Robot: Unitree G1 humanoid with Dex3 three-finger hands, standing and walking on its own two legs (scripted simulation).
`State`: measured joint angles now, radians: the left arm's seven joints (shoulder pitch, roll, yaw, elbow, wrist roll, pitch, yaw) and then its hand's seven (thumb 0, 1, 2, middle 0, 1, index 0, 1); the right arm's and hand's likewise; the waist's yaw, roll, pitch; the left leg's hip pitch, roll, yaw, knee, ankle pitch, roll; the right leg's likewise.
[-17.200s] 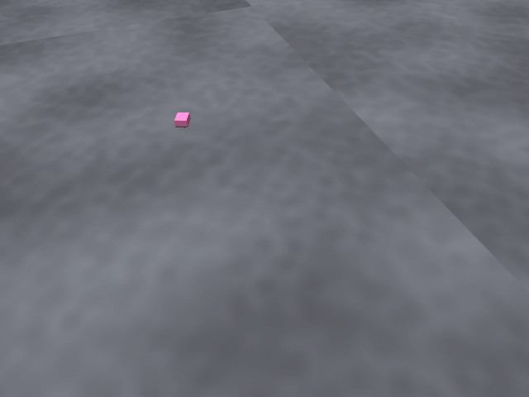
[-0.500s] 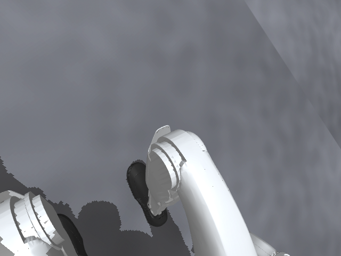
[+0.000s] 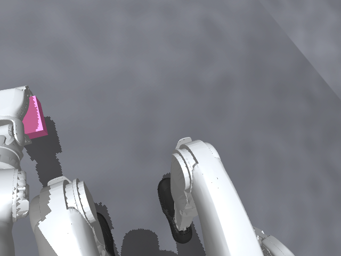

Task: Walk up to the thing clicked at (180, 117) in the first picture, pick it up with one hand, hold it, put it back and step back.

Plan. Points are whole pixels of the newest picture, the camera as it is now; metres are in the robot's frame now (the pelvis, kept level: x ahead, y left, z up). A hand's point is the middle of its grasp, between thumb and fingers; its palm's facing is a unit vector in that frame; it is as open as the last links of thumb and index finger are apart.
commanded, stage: settle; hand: left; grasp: from above
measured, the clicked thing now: (23, 119) +0.47 +0.26 -0.21
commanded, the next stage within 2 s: lift in 0.18 s
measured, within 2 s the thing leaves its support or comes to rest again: neither
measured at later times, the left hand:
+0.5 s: hand (4, 115) +0.46 +0.27 -0.13, palm faces -0.44 -0.09 -0.90, open 11.8 cm
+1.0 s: hand out of the picture +0.38 +0.28 +0.02, palm faces -0.43 -0.10 -0.90, open 11.8 cm
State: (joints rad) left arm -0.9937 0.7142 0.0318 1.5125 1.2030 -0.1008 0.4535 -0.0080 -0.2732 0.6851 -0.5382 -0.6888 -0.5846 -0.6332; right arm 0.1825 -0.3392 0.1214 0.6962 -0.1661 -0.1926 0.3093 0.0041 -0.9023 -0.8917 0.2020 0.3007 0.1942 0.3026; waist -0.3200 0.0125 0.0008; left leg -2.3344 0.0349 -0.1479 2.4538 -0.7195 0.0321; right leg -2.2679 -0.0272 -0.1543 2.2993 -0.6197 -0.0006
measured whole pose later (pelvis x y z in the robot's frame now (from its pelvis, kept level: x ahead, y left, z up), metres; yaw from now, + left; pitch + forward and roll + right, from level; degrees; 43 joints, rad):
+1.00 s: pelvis +0.00 +0.00 +0.13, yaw +7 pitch +33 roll -5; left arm -0.64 0.50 -0.10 0.93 1.06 -0.05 0.17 -0.01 -0.29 0.69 -0.57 -0.66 -0.61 -0.60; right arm 0.18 -0.28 -0.04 0.66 -0.01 0.02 0.06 0.01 -0.90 -0.90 0.20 0.30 0.20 0.30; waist -0.13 0.06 -0.19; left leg -1.93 0.02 -0.04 2.00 -0.66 0.03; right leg -1.90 -0.04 -0.07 1.93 -0.61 0.00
